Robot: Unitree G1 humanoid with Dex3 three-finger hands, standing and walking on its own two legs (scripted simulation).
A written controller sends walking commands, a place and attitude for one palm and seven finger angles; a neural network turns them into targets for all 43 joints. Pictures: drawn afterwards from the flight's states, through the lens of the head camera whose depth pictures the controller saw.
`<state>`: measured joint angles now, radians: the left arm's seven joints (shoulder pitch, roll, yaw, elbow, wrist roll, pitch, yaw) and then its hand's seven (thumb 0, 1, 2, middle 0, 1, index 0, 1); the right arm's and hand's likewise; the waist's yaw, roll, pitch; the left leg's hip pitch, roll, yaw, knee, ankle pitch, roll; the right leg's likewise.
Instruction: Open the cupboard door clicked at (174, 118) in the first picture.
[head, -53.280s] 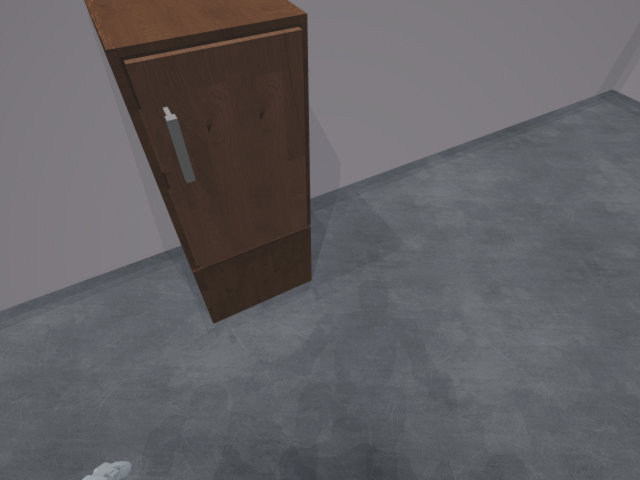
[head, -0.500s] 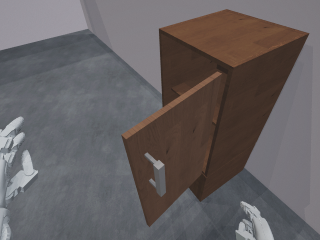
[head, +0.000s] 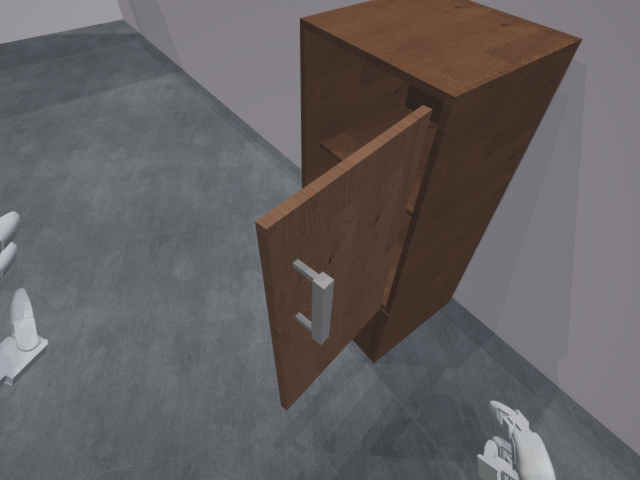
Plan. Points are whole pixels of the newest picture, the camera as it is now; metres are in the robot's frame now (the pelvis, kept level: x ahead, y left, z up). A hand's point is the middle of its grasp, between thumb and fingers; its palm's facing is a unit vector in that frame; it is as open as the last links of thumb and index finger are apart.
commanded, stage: step back with the hand held close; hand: left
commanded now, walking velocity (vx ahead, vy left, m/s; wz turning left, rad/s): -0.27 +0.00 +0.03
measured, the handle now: (311, 303) +0.36 +0.04 +0.00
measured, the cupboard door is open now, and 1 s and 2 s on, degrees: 100 100 100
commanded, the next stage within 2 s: stop stepping back and stand still in 0.62 s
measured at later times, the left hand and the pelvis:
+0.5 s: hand out of the picture +0.08 +0.30 +0.16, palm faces +0.51 -0.76 -0.40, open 7.4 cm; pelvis -0.09 +0.02 -0.01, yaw +6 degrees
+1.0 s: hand out of the picture -0.01 +0.26 +0.17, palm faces +0.32 -0.78 -0.54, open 7.4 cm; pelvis -0.20 +0.01 -0.01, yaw -1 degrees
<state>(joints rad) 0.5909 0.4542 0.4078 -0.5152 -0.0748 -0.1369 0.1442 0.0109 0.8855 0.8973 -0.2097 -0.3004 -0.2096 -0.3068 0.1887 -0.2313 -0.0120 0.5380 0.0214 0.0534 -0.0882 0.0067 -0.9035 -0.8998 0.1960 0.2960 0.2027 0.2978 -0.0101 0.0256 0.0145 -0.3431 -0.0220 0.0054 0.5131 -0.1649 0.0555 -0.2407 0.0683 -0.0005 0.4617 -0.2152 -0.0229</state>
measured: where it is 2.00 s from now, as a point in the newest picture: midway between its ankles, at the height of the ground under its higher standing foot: outside the picture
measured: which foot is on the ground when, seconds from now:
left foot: down 0.00-0.38, up 0.40-0.48, down 0.50-0.94, up 0.96-1.00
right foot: down 0.00-0.52, up 0.54-0.92, down 0.94-1.00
